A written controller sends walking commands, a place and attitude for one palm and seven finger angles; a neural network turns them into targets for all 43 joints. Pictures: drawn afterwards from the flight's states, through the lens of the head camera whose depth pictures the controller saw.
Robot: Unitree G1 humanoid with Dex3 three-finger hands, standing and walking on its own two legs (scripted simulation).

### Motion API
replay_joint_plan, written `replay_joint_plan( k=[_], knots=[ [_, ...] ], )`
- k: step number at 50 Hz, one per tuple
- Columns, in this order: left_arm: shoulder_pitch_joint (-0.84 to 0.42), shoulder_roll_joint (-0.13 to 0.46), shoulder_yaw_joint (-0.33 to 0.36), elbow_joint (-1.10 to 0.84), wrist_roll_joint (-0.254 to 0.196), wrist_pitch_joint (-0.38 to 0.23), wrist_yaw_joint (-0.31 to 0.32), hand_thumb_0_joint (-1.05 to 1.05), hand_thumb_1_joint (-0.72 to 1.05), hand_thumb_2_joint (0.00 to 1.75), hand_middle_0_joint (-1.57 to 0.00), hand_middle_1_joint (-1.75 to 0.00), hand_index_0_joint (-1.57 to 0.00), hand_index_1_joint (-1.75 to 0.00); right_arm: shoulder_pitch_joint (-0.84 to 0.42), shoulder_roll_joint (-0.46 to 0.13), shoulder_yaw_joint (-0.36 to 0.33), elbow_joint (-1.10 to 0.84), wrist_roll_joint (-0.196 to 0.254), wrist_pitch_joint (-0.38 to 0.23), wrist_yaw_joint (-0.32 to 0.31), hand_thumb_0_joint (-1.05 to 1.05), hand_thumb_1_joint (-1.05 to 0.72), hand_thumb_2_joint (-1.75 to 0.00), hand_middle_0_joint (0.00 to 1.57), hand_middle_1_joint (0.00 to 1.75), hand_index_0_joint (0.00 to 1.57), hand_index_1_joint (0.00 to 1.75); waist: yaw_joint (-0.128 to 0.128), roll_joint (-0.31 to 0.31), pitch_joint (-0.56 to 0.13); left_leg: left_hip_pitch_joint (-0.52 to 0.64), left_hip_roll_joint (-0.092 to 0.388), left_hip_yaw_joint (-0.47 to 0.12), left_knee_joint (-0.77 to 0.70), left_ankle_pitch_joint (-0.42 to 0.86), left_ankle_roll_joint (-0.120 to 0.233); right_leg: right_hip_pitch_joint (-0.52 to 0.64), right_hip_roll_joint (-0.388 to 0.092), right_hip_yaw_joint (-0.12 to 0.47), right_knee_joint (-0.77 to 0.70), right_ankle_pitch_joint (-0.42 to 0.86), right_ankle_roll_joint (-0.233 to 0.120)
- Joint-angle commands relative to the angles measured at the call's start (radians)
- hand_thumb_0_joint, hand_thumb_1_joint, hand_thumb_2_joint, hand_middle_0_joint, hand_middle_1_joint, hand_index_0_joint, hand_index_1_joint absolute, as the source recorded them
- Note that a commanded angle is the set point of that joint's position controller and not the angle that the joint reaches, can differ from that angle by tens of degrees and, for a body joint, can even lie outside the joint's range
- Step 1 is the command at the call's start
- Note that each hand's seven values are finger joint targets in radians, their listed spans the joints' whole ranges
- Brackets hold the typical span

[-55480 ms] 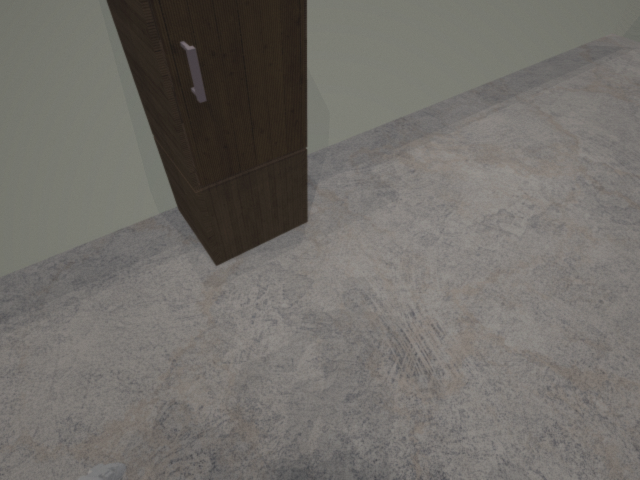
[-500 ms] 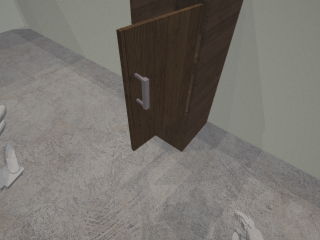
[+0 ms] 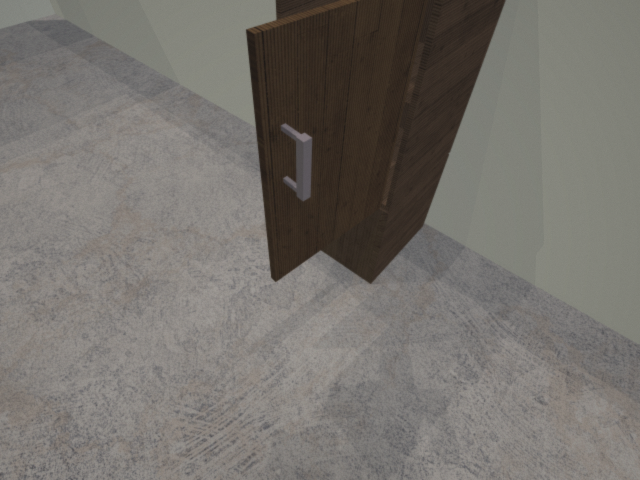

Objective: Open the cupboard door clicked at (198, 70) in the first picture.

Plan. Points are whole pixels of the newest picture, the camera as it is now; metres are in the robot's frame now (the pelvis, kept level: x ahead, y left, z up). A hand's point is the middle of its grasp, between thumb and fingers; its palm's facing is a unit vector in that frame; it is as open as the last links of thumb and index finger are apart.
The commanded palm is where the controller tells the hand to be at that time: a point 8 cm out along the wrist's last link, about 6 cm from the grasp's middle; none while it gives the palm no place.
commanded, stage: let the arm hang, fingers relaxed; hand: left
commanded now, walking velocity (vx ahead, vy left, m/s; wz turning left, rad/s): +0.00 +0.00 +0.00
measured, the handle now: (295, 163) +0.61 +0.07 +0.03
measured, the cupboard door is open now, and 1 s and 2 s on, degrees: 83 83 83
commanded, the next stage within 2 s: look to check the result in 0.80 s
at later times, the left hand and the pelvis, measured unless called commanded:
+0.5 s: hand out of the picture +0.00 +0.22 -0.16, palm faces +0.02 -0.96 -0.27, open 7.4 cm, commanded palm none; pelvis -0.02 +0.01 +0.01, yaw +0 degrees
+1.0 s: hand out of the picture +0.07 +0.25 -0.14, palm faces -0.02 -0.94 -0.33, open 7.4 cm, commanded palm none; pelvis +0.00 +0.01 +0.01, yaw +0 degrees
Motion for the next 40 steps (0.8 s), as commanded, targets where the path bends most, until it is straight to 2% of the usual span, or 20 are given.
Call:
replay_joint_plan(
  k=[1,2,5,7,10,13,16,18,19,23,26,28,32,34,40],
  knots=[
    [0.012,0.178,0.034,0.033,-0.001,-0.058,0.007,0.0,0.9,0.9,-0.2,-0.3,-0.2,-0.3,-0.015,-0.106,-0.021,0.012,0.003,-0.016,-0.019,0.0,-0.9,-0.9,0.2,0.3,0.2,0.3,0.019,0.165,-0.087,0.108,0.088,-0.096,-0.131,0.155,0.027,0.034,-0.097,0.117,-0.204,0.192,-0.033],
    [0.012,0.17,0.03,0.063,-0.003,-0.059,0.006,0.0,0.9,0.9,-0.2,-0.3,-0.2,-0.3,0.001,-0.099,-0.021,0.033,0.005,-0.015,-0.02,0.0,-0.9,-0.9,0.2,0.3,0.2,0.3,0.012,0.134,-0.092,0.115,0.089,-0.099,-0.141,0.138,0.026,0.038,-0.099,0.113,-0.216,0.178,-0.035],
    [0.017,0.164,0.022,0.128,-0.005,-0.058,0.004,0.0,0.9,0.9,-0.2,-0.3,-0.2,-0.3,0.029,-0.1,-0.022,0.083,0.007,-0.012,-0.025,0.0,-0.9,-0.9,0.2,0.3,0.2,0.3,0.01,0.128,-0.062,0.125,0.094,-0.104,-0.17,0.093,0.027,0.019,-0.096,0.101,-0.244,0.123,-0.039],
    [0.027,0.16,0.019,0.157,-0.005,-0.056,0.005,0.0,0.9,0.9,-0.2,-0.3,-0.2,-0.3,0.044,-0.099,-0.025,0.101,0.008,-0.009,-0.026,0.0,-0.9,-0.9,0.2,0.3,0.2,0.3,0.01,0.07,-0.037,0.126,0.098,-0.107,-0.186,0.069,0.03,0.004,-0.095,0.089,-0.258,0.09,-0.037],
    [0.036,0.16,0.017,0.185,-0.006,-0.056,0.007,0.0,0.9,0.9,-0.2,-0.3,-0.2,-0.3,0.057,-0.102,-0.028,0.122,0.008,-0.008,-0.028,0.0,-0.9,-0.9,0.2,0.3,0.2,0.3,0.009,0.043,-0.029,0.135,0.097,-0.107,-0.196,0.049,0.031,-0.007,-0.096,0.087,-0.266,0.064,-0.038],
    [0.031,0.171,0.019,0.197,-0.005,-0.054,0.008,0.0,0.9,0.9,-0.2,-0.3,-0.2,-0.3,0.063,-0.106,-0.031,0.136,0.007,-0.006,-0.026,0.0,-0.9,-0.9,0.2,0.3,0.2,0.3,0.009,0.03,0.002,0.12,0.095,-0.111,-0.218,-0.003,0.03,-0.026,-0.094,0.085,-0.269,0.013,-0.039],
    [0.031,0.182,0.025,0.201,-0.002,-0.054,0.008,0.0,0.9,0.9,-0.2,-0.3,-0.2,-0.3,0.056,-0.121,-0.036,0.138,0.007,-0.007,-0.025,0.0,-0.9,-0.9,0.2,0.3,0.2,0.3,0.014,0.051,-0.002,0.115,0.097,-0.119,-0.236,-0.038,0.033,-0.024,-0.09,0.083,-0.262,-0.004,-0.039],
    [0.018,0.187,0.025,0.2,-0.001,-0.054,0.009,0.0,0.9,0.9,-0.2,-0.3,-0.2,-0.3,0.048,-0.122,-0.038,0.141,0.004,-0.009,-0.023,0.0,-0.9,-0.9,0.2,0.3,0.2,0.3,0.013,0.031,0.01,0.103,0.098,-0.126,-0.247,-0.053,0.033,-0.026,-0.092,0.085,-0.26,-0.01,-0.038],
    [0.014,0.189,0.025,0.199,-0.001,-0.054,0.008,0.0,0.9,0.9,-0.2,-0.3,-0.2,-0.3,0.044,-0.123,-0.038,0.141,0.004,-0.009,-0.022,0.0,-0.9,-0.9,0.2,0.3,0.2,0.3,0.014,0.048,0.019,0.098,0.096,-0.125,-0.251,-0.06,0.032,-0.031,-0.092,0.085,-0.258,-0.01,-0.037],
    [-0.009,0.208,0.033,0.192,0.002,-0.056,0.007,0.0,0.9,0.9,-0.2,-0.3,-0.2,-0.3,0.027,-0.136,-0.043,0.14,0.002,-0.011,-0.018,0.0,-0.9,-0.9,0.2,0.3,0.2,0.3,0.015,0.037,0.031,0.087,0.096,-0.136,-0.27,-0.092,0.032,-0.039,-0.094,0.088,-0.261,-0.039,-0.036],
    [-0.031,0.233,0.039,0.178,0.004,-0.061,0.006,0.0,0.9,0.9,-0.2,-0.3,-0.2,-0.3,0.013,-0.154,-0.047,0.135,0.002,-0.013,-0.015,0.0,-0.9,-0.9,0.2,0.3,0.2,0.3,0.015,0.033,0.026,0.095,0.091,-0.129,-0.264,-0.077,0.03,-0.041,-0.097,0.096,-0.272,-0.044,-0.038],
    [-0.049,0.241,0.04,0.173,0.003,-0.063,0.004,0.0,0.9,0.9,-0.2,-0.3,-0.2,-0.3,-0.003,-0.161,-0.048,0.134,0.0,-0.016,-0.013,0.0,-0.9,-0.9,0.2,0.3,0.2,0.3,0.014,0.053,0.012,0.099,0.092,-0.136,-0.268,-0.069,0.03,-0.032,-0.101,0.101,-0.269,-0.028,-0.037],
    [-0.088,0.265,0.043,0.165,0.003,-0.072,0.002,0.0,0.9,0.9,-0.2,-0.3,-0.2,-0.3,-0.031,-0.186,-0.049,0.129,0.002,-0.024,-0.011,0.0,-0.9,-0.9,0.2,0.3,0.2,0.3,0.012,0.035,-0.012,0.126,0.096,-0.127,-0.256,0.02,0.028,-0.009,-0.11,0.106,-0.273,0.039,-0.037],
    [-0.102,0.274,0.042,0.162,0.002,-0.072,0.0,0.0,0.9,0.9,-0.2,-0.3,-0.2,-0.3,-0.046,-0.197,-0.048,0.13,0.003,-0.026,-0.011,0.0,-0.9,-0.9,0.2,0.3,0.2,0.3,0.014,0.055,-0.013,0.13,0.1,-0.131,-0.263,0.032,0.028,0.0,-0.112,0.105,-0.275,0.051,-0.036],
    [-0.138,0.304,0.039,0.163,0.0,-0.078,-0.002,0.0,0.9,0.9,-0.2,-0.3,-0.2,-0.3,-0.079,-0.233,-0.044,0.131,0.005,-0.031,-0.009,0.0,-0.9,-0.9,0.2,0.3,0.2,0.3,0.012,0.048,-0.048,0.166,0.107,-0.126,-0.258,0.116,0.023,0.035,-0.119,0.111,-0.286,0.117,-0.033]
  ],
)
